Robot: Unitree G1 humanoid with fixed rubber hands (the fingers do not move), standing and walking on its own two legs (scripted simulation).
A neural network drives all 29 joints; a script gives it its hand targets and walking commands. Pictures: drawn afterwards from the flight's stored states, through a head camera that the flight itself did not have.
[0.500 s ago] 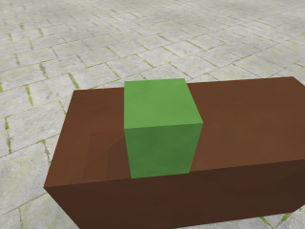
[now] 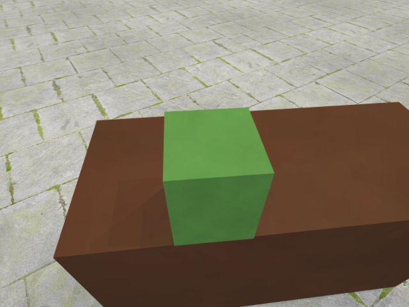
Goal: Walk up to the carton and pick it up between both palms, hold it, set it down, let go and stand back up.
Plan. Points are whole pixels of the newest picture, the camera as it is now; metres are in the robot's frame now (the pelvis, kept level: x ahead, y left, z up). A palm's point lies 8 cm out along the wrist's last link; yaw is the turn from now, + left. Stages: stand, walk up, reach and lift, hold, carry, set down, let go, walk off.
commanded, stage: stand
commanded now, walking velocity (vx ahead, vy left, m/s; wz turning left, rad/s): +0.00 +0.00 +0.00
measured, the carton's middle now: (210, 177) +0.43 -0.01 +0.02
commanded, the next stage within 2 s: none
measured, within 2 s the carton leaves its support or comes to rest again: neither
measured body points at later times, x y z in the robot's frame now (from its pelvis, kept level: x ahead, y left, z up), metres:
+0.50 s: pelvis +0.00 -0.01 +0.00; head +0.00 +0.00 +0.45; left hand +0.00 +0.24 -0.15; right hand -0.01 -0.25 -0.15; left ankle +0.01 +0.11 -0.74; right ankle +0.00 -0.12 -0.74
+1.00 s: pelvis +0.00 -0.01 +0.00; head +0.01 -0.01 +0.45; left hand +0.00 +0.23 -0.15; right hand -0.01 -0.25 -0.15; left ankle +0.01 +0.12 -0.74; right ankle +0.00 -0.12 -0.74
